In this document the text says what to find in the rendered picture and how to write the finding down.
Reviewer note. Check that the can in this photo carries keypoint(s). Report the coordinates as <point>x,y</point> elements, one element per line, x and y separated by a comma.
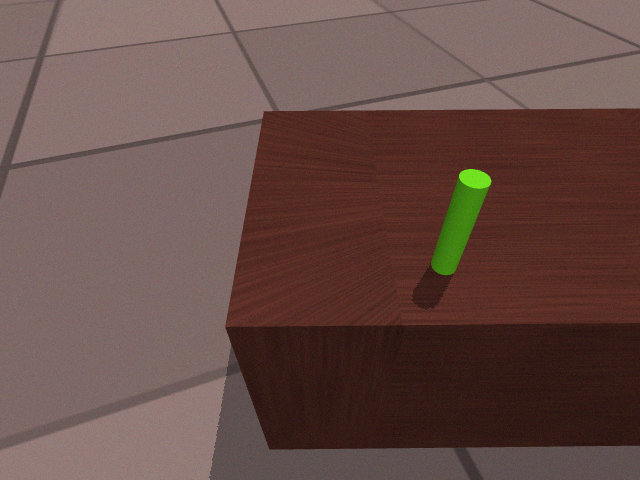
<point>468,196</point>

